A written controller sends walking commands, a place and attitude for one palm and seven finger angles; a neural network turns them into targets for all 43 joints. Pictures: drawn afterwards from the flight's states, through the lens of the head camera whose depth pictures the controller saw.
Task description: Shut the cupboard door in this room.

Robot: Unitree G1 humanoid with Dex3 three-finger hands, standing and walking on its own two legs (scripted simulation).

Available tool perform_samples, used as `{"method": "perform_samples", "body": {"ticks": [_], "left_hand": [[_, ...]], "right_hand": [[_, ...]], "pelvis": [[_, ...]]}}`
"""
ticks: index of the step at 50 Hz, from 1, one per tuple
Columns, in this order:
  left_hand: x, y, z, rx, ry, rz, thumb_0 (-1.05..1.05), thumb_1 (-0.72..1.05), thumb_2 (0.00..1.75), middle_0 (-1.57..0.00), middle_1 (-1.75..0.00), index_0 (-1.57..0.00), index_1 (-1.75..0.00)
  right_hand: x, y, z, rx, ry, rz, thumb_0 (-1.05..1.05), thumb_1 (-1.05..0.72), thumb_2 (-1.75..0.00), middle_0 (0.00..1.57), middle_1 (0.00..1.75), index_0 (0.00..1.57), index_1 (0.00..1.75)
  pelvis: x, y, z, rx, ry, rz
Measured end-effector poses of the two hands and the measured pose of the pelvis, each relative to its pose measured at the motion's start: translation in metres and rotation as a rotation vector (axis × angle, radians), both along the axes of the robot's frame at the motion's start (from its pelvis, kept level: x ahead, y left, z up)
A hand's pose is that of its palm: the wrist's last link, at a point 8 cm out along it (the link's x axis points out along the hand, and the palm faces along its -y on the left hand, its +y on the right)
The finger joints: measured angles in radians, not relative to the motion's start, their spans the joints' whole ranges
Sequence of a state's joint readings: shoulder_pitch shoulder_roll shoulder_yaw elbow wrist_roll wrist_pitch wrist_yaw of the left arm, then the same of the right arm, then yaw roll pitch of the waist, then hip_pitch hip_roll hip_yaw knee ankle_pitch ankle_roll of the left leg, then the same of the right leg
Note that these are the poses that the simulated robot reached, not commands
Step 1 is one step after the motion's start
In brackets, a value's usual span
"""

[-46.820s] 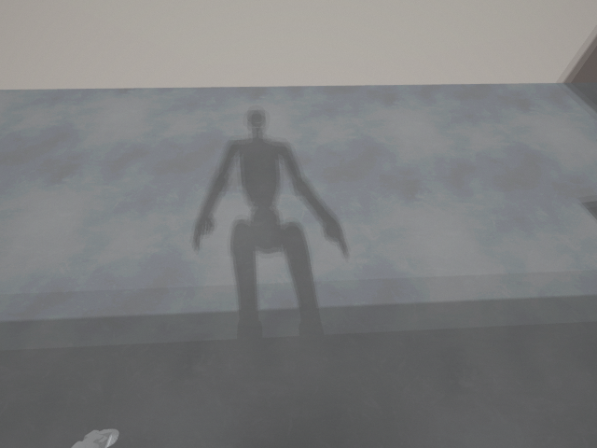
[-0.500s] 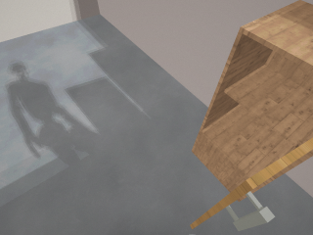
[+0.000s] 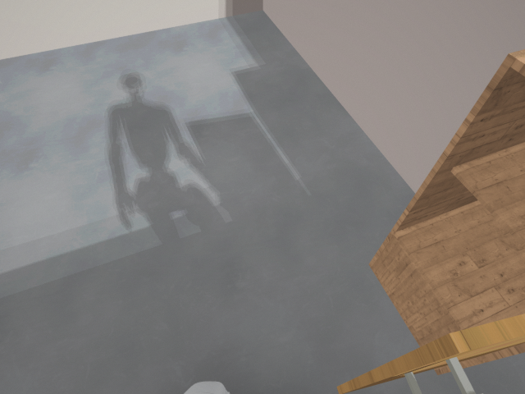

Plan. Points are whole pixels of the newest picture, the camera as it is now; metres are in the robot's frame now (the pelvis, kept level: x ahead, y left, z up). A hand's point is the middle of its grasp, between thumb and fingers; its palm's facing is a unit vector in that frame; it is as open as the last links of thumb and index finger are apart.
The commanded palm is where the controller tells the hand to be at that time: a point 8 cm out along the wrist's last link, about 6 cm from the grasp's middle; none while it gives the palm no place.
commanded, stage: turn or walk to find it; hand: left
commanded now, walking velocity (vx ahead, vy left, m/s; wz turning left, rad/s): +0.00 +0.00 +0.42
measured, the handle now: (438, 391) +0.15 -0.22 -0.03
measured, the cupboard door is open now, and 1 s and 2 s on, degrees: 81 71 61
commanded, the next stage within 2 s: none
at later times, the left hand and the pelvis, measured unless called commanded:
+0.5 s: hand out of the picture +0.10 +0.19 -0.15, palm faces +0.17 -0.94 -0.28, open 7.4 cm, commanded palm none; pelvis +0.01 -0.02 -0.01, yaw +11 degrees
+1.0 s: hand out of the picture -0.08 +0.22 -0.18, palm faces +0.42 -0.87 -0.27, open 7.4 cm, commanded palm none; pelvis +0.00 +0.01 -0.01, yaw +24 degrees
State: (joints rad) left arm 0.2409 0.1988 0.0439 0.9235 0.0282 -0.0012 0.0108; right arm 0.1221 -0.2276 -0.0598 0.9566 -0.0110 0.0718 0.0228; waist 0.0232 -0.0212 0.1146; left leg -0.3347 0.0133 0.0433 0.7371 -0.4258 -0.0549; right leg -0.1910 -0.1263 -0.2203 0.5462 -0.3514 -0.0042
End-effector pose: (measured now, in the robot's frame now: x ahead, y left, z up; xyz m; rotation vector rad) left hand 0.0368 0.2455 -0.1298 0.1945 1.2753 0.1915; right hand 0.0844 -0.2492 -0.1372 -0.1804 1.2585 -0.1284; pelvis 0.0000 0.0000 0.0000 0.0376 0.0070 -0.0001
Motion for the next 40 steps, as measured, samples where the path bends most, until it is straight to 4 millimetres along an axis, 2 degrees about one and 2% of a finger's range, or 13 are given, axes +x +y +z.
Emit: {"method": "perform_samples", "body": {"ticks": [3, 6, 8, 11, 16, 21, 25, 33, 40], "left_hand": [[-0.021, 0.02, -0.016, -0.007, 0.045, 0.051, 0.0, 0.9, 0.9, -0.21, -0.3, -0.2, -0.3], [-0.033, 0.036, -0.022, 0.001, 0.101, 0.081, 0.0, 0.91, 0.9, -0.2, -0.3, -0.2, -0.3], [-0.033, 0.041, -0.018, 0.002, 0.111, 0.094, 0.0, 0.91, 0.9, -0.2, -0.3, -0.2, -0.3], [-0.023, 0.044, -0.011, 0.0, 0.078, 0.103, 0.01, 0.91, 0.9, -0.2, -0.3, -0.2, -0.3], [0.007, 0.035, -0.001, 0.006, -0.014, 0.1, 0.01, 0.91, 0.9, -0.2, -0.3, -0.2, -0.3], [0.036, 0.013, 0.008, 0.023, -0.11, 0.091, 0.0, 0.91, 0.9, -0.2, -0.3, -0.2, -0.3], [0.04, -0.008, 0.013, 0.048, -0.17, 0.098, 0.0, 0.91, 0.9, -0.2, -0.3, -0.2, -0.3], [0.001, -0.032, 0.019, 0.029, -0.126, 0.209, 0.0, 0.9, 0.9, -0.2, -0.3, -0.2, -0.3], [-0.062, -0.027, 0.006, 0.003, -0.027, 0.327, 0.0, 0.9, 0.9, -0.21, -0.3, -0.2, -0.3]], "right_hand": [[0.019, 0.01, 0.0, -0.029, -0.032, 0.034, 0.01, -0.91, -0.9, 0.2, 0.3, 0.2, 0.3], [0.021, 0.016, 0.005, -0.056, -0.038, 0.053, 0.01, -0.9, -0.9, 0.2, 0.3, 0.2, 0.3], [0.019, 0.019, 0.01, -0.069, -0.035, 0.062, 0.01, -0.9, -0.9, 0.2, 0.3, 0.2, 0.3], [0.013, 0.023, 0.014, -0.07, -0.014, 0.078, 0.01, -0.9, -0.9, 0.2, 0.3, 0.2, 0.3], [0.006, 0.024, 0.009, -0.036, 0.019, 0.093, 0.01, -0.9, -0.9, 0.21, 0.3, 0.2, 0.3], [0.005, 0.013, -0.007, 0.013, 0.04, 0.099, 0.01, -0.9, -0.9, 0.21, 0.3, 0.21, 0.3], [0.014, -0.002, -0.023, 0.042, 0.045, 0.114, 0.01, -0.9, -0.9, 0.21, 0.3, 0.2, 0.3], [0.043, -0.013, -0.01, 0.032, 0.054, 0.201, 0.01, -0.91, -0.9, 0.2, 0.3, 0.2, 0.3], [0.066, -0.004, -0.001, -0.022, 0.08, 0.296, 0.01, -0.91, -0.9, 0.2, 0.3, 0.2, 0.3]], "pelvis": [[0.004, 0.012, -0.01, -0.02, 0.006, 0.03], [0.004, 0.018, -0.01, -0.018, 0.002, 0.041], [0.005, 0.02, -0.006, -0.029, 0.0, 0.055], [0.006, 0.02, 0.0, -0.039, -0.001, 0.078], [0.008, 0.013, 0.003, -0.04, -0.001, 0.112], [0.011, -0.007, -0.002, -0.028, -0.002, 0.15], [0.013, -0.022, -0.009, -0.019, -0.011, 0.198], [0.015, -0.033, 0.004, 0.007, -0.014, 0.279], [0.012, -0.024, 0.003, -0.003, -0.009, 0.347]]}}
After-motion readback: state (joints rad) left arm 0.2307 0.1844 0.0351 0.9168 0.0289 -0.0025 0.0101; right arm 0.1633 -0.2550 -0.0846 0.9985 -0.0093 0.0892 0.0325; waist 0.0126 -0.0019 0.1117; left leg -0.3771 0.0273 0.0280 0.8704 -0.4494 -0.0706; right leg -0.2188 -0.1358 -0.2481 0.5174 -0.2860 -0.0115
